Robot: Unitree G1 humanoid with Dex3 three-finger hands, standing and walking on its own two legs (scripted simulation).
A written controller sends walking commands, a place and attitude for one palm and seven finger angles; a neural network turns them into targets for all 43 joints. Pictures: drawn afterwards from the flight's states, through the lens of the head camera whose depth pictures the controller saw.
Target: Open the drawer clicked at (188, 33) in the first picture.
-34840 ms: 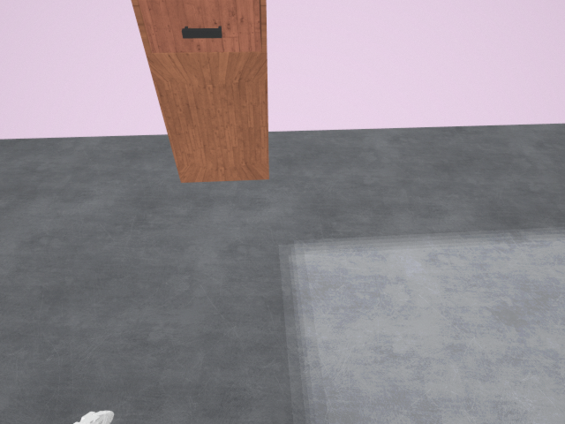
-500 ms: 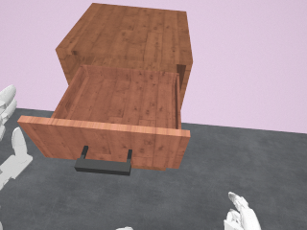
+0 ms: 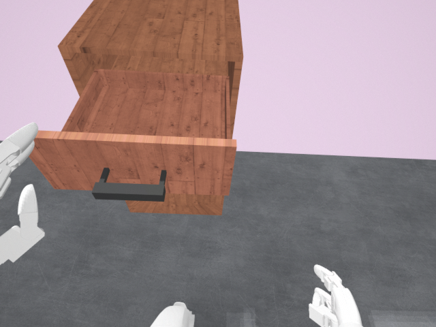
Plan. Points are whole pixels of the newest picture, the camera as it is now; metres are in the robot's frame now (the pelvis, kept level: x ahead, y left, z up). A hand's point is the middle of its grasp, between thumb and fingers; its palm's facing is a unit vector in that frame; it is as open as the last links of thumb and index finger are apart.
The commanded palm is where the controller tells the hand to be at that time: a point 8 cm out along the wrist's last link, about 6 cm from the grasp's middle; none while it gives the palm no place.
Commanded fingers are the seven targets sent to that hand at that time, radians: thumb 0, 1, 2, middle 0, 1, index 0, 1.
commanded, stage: stop stepping back and stand still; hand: left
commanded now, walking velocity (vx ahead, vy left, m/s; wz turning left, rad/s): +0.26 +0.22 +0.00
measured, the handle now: (132, 182) +0.38 +0.21 +0.01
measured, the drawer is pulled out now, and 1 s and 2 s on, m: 0.30 0.30 0.30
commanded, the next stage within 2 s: let the arm hang, fingers relaxed in 0.96 s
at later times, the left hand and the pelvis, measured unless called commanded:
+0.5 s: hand out of the picture +0.07 +0.25 +0.19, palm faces +0.46 -0.78 -0.42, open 7.4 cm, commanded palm +0.02 +0.29 +0.20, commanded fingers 0.00 0.90 0.90 -0.20 -0.30 -0.20 -0.30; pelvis -0.10 +0.00 -0.01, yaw +3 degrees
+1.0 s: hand out of the picture +0.09 +0.22 +0.17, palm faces +0.38 -0.81 -0.44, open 7.4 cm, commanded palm +0.02 +0.26 +0.20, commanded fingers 0.00 0.90 0.90 -0.20 -0.30 -0.20 -0.30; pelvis -0.10 -0.02 +0.00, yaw +2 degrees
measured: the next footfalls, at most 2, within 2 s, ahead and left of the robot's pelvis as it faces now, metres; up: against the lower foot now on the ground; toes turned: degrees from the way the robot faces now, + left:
left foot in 0.14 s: -0.04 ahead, +0.10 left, +0.00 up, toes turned +3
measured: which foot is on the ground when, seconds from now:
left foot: up 0.00-0.12, down 0.14-1.00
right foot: down 0.00-1.00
